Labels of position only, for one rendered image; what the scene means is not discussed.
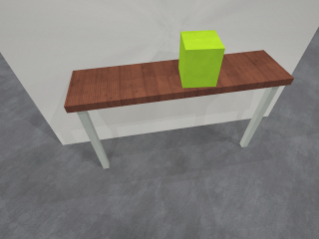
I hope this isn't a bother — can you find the carton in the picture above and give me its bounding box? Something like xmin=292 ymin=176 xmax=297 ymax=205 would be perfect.
xmin=178 ymin=30 xmax=225 ymax=89

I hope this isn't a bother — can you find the table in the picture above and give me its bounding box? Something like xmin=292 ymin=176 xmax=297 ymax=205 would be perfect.
xmin=64 ymin=50 xmax=294 ymax=169

